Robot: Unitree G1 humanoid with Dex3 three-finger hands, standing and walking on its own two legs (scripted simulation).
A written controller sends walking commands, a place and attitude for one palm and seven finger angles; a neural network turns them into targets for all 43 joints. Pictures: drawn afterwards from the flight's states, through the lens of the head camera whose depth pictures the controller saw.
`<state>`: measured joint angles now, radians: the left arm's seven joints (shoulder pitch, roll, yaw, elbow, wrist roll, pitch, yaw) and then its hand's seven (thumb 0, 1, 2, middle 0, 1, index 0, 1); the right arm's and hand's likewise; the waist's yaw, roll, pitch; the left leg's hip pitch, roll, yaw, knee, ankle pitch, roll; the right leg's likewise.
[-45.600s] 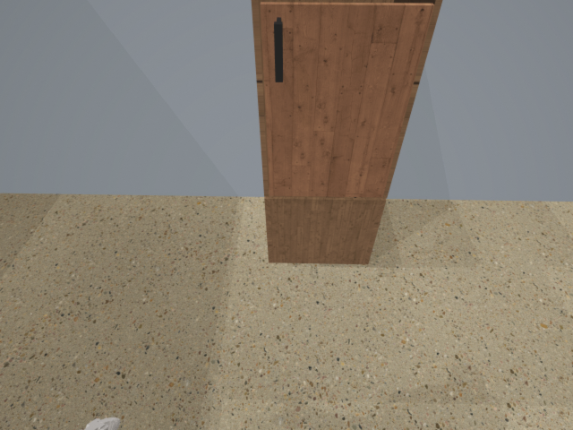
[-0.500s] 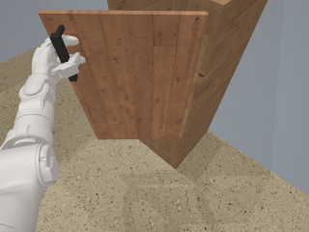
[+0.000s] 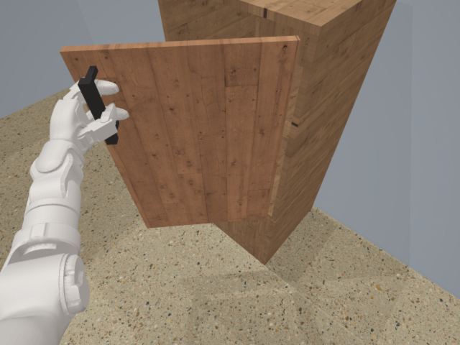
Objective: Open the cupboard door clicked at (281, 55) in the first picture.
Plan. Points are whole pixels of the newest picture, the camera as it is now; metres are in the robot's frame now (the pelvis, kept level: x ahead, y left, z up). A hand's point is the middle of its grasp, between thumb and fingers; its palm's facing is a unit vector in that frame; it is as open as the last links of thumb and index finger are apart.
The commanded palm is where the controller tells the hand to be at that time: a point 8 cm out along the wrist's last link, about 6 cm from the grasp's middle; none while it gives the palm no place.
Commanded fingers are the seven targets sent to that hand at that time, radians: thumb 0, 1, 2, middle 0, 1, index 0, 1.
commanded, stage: pull the door open along its arc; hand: left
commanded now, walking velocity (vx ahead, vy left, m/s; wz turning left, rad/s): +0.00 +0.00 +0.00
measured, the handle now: (102, 107) +0.50 +0.22 +0.16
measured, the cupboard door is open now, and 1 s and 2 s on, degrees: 47 84 80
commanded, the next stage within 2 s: open thumb and fingers to let go in 0.76 s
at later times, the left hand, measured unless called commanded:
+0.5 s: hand (133, 192) +0.30 +0.12 +0.17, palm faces +0.33 -0.94 +0.05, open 6.1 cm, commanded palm +0.24 +0.19 +0.16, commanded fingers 0.00 0.90 0.90 -0.40 -1.35 -0.40 -1.35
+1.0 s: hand (168, 217) +0.26 +0.07 +0.17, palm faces +0.36 -0.93 -0.02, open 6.0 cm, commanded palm +0.21 +0.12 +0.16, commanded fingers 0.00 0.34 0.66 -0.36 -1.29 -0.36 -1.29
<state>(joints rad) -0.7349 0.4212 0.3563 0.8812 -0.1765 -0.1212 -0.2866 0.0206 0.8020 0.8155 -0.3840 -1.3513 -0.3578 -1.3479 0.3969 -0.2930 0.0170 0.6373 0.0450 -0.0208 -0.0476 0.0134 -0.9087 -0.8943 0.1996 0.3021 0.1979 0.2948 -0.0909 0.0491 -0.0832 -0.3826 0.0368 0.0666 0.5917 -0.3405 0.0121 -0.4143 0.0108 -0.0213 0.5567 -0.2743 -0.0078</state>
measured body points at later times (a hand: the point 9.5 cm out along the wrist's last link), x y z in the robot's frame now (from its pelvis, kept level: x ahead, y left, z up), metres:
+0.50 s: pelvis +0.00 -0.02 +0.01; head -0.04 -0.04 +0.46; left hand +0.28 +0.17 +0.17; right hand +0.22 -0.20 -0.05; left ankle -0.03 +0.11 -0.73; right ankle +0.00 -0.12 -0.73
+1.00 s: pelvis -0.01 -0.03 +0.01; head -0.04 -0.07 +0.45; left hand +0.24 +0.12 +0.17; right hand +0.20 -0.22 -0.09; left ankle -0.03 +0.11 -0.73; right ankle +0.00 -0.12 -0.73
